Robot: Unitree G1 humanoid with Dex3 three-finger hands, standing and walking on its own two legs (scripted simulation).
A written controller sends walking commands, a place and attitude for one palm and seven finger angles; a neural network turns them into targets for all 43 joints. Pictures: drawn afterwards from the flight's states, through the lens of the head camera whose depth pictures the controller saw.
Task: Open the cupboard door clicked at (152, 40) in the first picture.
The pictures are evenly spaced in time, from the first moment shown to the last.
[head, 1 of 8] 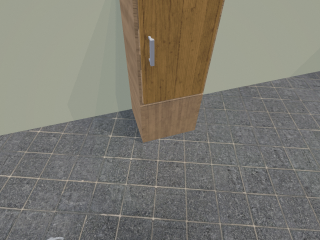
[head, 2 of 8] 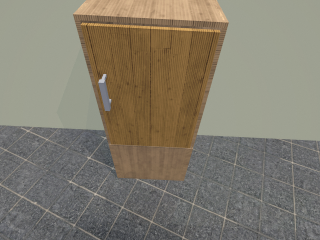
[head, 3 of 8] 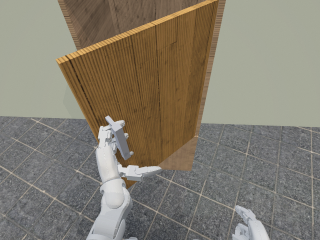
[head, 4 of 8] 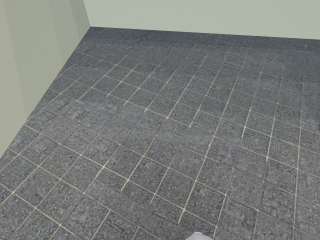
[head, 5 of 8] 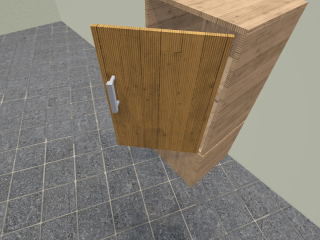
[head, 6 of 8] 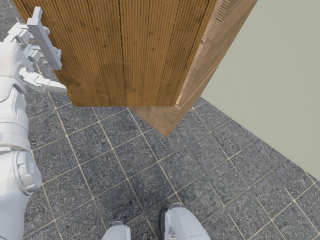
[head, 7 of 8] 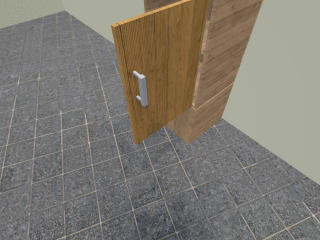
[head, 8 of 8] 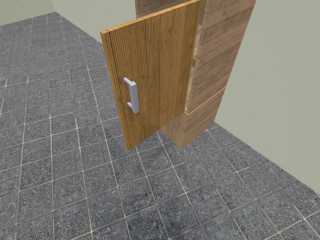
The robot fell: no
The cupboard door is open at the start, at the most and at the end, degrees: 0 92 89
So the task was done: yes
